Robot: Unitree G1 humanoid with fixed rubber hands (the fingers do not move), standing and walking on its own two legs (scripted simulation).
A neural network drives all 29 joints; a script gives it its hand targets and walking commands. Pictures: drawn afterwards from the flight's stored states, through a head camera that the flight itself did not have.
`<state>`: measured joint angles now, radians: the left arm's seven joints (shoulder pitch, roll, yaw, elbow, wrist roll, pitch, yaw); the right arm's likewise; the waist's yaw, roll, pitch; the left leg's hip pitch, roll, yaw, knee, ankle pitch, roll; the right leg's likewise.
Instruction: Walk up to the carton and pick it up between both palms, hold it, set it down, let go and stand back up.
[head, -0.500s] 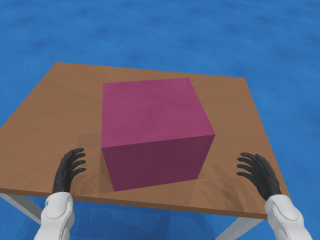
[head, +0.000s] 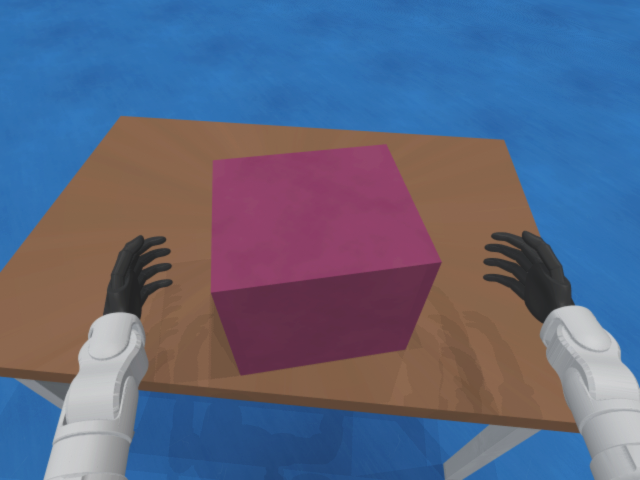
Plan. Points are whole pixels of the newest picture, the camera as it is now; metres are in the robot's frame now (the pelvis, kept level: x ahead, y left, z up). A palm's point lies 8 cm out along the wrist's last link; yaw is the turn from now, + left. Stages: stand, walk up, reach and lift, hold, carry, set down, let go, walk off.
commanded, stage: reach and lift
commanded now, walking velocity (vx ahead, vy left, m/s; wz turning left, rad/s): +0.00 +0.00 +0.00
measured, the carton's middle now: (313, 259) +0.42 +0.06 -0.01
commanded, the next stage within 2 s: none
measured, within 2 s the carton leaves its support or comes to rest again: neither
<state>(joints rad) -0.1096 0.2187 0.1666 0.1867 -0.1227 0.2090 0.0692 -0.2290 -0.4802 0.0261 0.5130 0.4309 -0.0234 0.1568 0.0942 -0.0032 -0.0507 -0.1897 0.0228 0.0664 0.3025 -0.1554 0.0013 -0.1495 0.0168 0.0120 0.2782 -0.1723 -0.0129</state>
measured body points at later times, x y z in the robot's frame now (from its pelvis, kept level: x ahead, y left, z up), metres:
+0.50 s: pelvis +0.00 -0.01 +0.00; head +0.02 +0.00 +0.45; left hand +0.34 +0.28 +0.12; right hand +0.42 -0.21 +0.12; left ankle +0.00 +0.11 -0.75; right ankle -0.02 -0.11 -0.75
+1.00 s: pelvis +0.00 -0.01 +0.00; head +0.03 +0.00 +0.45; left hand +0.39 +0.30 +0.17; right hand +0.48 -0.19 +0.17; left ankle +0.00 +0.11 -0.75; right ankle -0.02 -0.11 -0.75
